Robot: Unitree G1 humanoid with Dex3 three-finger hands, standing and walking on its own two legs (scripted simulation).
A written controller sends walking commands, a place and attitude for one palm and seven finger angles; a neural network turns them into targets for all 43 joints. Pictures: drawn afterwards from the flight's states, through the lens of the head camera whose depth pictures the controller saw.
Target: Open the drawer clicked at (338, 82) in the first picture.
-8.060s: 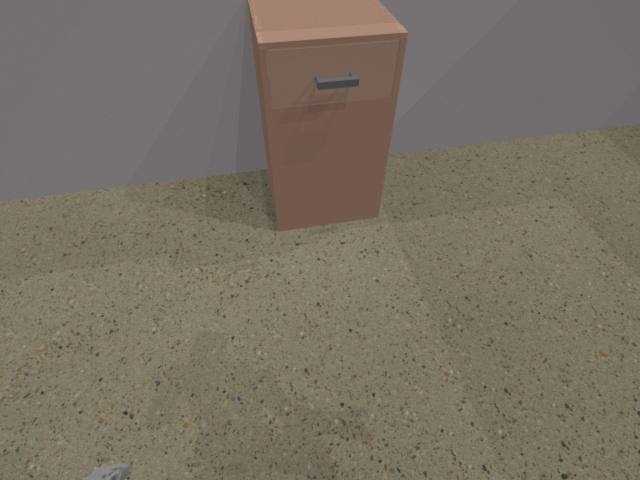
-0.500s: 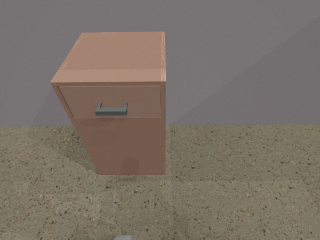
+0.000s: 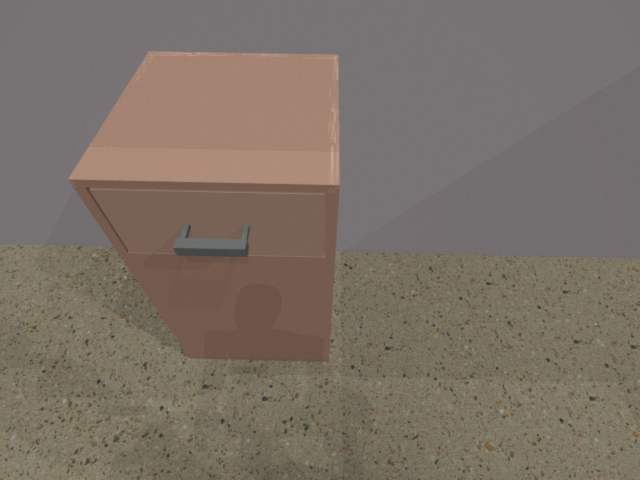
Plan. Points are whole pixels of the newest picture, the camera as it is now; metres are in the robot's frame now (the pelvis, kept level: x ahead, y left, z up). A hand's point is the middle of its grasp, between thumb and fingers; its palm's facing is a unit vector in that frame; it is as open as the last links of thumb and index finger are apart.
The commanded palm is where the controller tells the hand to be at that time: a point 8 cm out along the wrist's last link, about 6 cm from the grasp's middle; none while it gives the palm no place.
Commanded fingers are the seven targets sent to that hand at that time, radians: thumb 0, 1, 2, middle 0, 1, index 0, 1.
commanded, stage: come to a stop and stand still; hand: left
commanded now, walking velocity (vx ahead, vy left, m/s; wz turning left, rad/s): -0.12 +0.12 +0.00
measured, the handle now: (214, 238) +0.51 +0.24 -0.09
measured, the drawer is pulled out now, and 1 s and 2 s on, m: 0.00 0.00 0.00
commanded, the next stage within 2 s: look again from close up in 1.80 s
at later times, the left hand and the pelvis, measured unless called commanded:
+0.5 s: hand out of the picture +0.01 +0.15 -0.14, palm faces +0.09 -0.95 -0.29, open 7.3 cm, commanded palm none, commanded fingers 0.00 0.90 0.90 -0.20 -0.30 -0.20 -0.30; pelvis -0.02 -0.04 +0.01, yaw +1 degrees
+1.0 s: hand out of the picture -0.05 +0.20 -0.17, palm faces +0.04 -0.98 -0.21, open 7.4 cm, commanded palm none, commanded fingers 0.00 0.90 0.90 -0.20 -0.30 -0.20 -0.30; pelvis -0.04 +0.02 +0.00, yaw +1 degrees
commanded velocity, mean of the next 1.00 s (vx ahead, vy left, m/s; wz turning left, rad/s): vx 0.00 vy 0.07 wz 0.00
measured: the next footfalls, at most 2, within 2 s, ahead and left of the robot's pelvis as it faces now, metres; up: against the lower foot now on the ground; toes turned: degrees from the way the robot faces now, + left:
right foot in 0.06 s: +0.06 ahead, -0.12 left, +0.00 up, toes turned -1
left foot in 0.64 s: -0.01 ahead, +0.13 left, +0.00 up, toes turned +4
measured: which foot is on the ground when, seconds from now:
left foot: down 0.00-0.08, up 0.10-0.62, down 0.64-1.00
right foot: up 0.00-0.04, down 0.06-1.00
